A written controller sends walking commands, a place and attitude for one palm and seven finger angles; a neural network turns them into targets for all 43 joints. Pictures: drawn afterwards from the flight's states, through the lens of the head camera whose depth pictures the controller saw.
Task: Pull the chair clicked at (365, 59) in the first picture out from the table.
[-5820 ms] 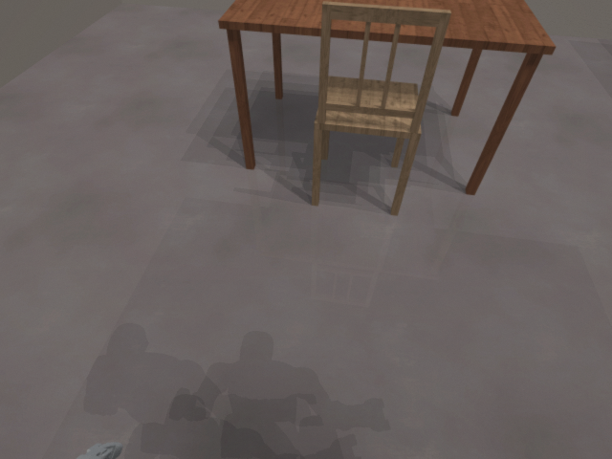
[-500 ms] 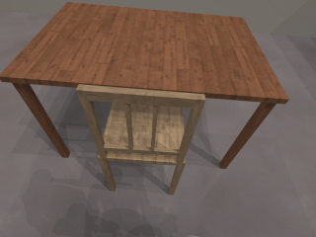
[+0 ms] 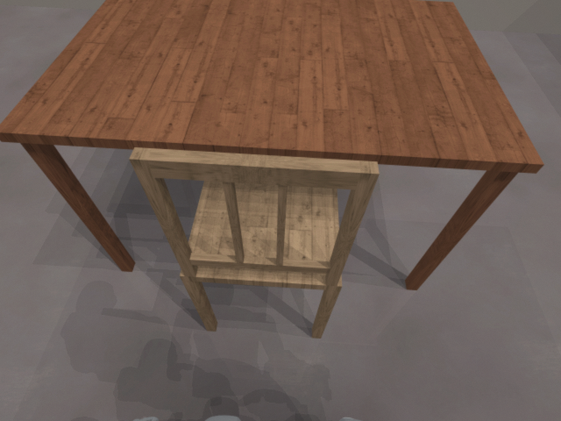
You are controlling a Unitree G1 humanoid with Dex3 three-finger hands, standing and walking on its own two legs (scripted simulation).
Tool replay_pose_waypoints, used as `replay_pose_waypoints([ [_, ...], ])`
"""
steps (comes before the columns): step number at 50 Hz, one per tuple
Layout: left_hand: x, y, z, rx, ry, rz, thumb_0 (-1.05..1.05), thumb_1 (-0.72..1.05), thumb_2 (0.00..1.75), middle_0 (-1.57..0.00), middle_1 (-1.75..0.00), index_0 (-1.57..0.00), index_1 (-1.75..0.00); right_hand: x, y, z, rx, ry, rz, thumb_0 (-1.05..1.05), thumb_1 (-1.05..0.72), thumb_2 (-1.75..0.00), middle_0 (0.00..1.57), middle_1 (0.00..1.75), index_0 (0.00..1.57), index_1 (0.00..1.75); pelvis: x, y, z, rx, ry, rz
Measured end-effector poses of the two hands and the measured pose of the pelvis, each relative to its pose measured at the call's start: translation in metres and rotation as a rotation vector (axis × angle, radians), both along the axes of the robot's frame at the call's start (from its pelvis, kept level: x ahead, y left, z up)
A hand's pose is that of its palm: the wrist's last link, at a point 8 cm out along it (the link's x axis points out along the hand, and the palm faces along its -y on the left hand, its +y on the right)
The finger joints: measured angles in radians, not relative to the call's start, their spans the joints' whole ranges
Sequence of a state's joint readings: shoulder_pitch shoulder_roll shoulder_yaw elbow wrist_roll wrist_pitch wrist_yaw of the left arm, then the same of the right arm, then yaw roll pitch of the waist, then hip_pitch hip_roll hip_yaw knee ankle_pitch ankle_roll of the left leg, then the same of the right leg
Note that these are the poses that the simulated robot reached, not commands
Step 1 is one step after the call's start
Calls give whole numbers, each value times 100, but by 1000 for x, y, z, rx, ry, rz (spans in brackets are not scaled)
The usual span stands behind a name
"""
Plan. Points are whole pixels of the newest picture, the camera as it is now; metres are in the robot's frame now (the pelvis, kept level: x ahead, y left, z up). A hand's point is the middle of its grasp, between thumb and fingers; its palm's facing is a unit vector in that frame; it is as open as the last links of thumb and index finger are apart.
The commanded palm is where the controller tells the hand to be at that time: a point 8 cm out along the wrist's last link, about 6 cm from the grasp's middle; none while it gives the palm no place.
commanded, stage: come to a stop and stand still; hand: left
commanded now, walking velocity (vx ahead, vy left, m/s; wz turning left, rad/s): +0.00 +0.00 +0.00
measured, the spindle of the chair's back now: (235, 224) +0.46 +0.12 -0.09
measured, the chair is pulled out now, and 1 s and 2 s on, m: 0.00 0.00 0.00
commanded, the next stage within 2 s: look again from close up in 1.10 s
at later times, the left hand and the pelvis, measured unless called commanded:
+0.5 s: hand out of the picture +0.01 +0.23 -0.16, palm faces +0.01 -0.96 -0.27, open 7.4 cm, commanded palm none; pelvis +0.00 +0.04 +0.00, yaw -1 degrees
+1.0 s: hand out of the picture +0.06 +0.19 -0.16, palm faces -0.02 -0.97 -0.25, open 7.3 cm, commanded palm none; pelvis +0.01 +0.01 +0.01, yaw -2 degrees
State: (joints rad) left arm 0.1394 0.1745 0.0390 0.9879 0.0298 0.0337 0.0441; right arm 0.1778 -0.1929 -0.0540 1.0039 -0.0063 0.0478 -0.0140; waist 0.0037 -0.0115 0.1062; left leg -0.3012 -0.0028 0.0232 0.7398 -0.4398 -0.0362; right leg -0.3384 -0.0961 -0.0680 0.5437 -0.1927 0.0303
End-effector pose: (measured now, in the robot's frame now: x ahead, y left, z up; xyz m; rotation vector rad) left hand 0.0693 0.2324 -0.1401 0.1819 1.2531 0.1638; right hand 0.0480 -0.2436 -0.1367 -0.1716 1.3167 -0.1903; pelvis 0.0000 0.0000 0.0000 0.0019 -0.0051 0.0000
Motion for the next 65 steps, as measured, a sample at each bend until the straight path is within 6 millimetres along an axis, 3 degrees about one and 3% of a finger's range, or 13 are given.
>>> replay_pose_waypoints([
  [3,-12,24,-11,11,-2,-15,0,91,90,-20,-30,-21,-30,7,6,3,-36,-86,23,1,-91,-90,20,30,19,30,-8,14,-10,-3,-18,-3],
  [8,-32,51,-5,38,5,-31,0,91,90,-20,-30,-21,-29,24,21,12,-28,-181,32,1,-91,-90,20,30,20,30,-10,30,-9,-1,-33,-37],
  [16,-68,67,10,67,62,-12,0,91,90,-20,-30,-20,-29,48,51,11,42,-246,71,1,-91,-90,20,30,20,30,-10,42,-3,-2,-20,-29],
  [21,-75,59,15,61,90,10,1,91,90,-20,-30,-20,-29,41,62,3,87,-201,70,1,-90,-90,20,30,20,30,-3,40,1,3,-11,-22],
  [24,-72,49,15,48,96,14,1,91,90,-20,-30,-20,-29,34,58,1,85,-177,43,0,-92,-90,20,30,20,30,1,37,2,7,-9,-21],
  [33,-39,20,10,3,60,-12,1,91,90,-20,-30,-20,-29,1,33,-4,54,-57,9,0,-92,-90,20,30,20,30,9,26,4,11,-13,-23],
  [45,-9,9,15,21,16,-41,0,91,90,-20,-30,-21,-29,-35,25,-8,74,43,-36,1,-91,-90,20,30,19,30,14,10,7,14,-22,-26],
  [53,-17,0,16,19,35,-32,0,91,90,-20,-30,-20,-29,-43,27,-10,99,63,-44,1,-91,-90,20,30,20,30,13,3,8,15,-27,-28],
  [65,-55,-13,12,-3,109,4,0,91,90,-20,-30,-20,-29,-50,25,-9,104,71,-45,1,-91,-90,20,30,20,30,9,-3,10,13,-30,-28],
])
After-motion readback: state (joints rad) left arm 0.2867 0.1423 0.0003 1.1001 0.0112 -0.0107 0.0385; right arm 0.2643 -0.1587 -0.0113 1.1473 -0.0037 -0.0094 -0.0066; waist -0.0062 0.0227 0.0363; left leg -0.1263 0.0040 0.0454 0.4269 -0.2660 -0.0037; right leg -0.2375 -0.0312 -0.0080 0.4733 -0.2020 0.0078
